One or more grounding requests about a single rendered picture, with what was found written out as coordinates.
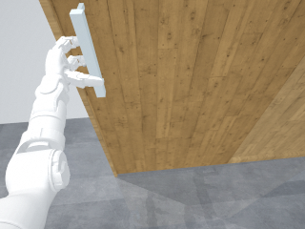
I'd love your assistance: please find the wardrobe door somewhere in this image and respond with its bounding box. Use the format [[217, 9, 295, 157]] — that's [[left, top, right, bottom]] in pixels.
[[232, 55, 305, 157], [49, 0, 305, 174]]

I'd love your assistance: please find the handle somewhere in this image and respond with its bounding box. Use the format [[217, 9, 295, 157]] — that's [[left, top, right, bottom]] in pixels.
[[70, 3, 106, 97]]

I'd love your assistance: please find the left robot upper arm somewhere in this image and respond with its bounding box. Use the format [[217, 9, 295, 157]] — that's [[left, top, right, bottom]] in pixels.
[[0, 149, 71, 229]]

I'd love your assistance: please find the robot left hand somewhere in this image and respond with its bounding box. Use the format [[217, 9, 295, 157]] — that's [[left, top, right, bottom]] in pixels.
[[45, 36, 104, 89]]

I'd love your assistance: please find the left robot forearm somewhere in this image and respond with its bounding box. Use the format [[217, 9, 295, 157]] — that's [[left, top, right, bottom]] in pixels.
[[5, 73, 70, 192]]

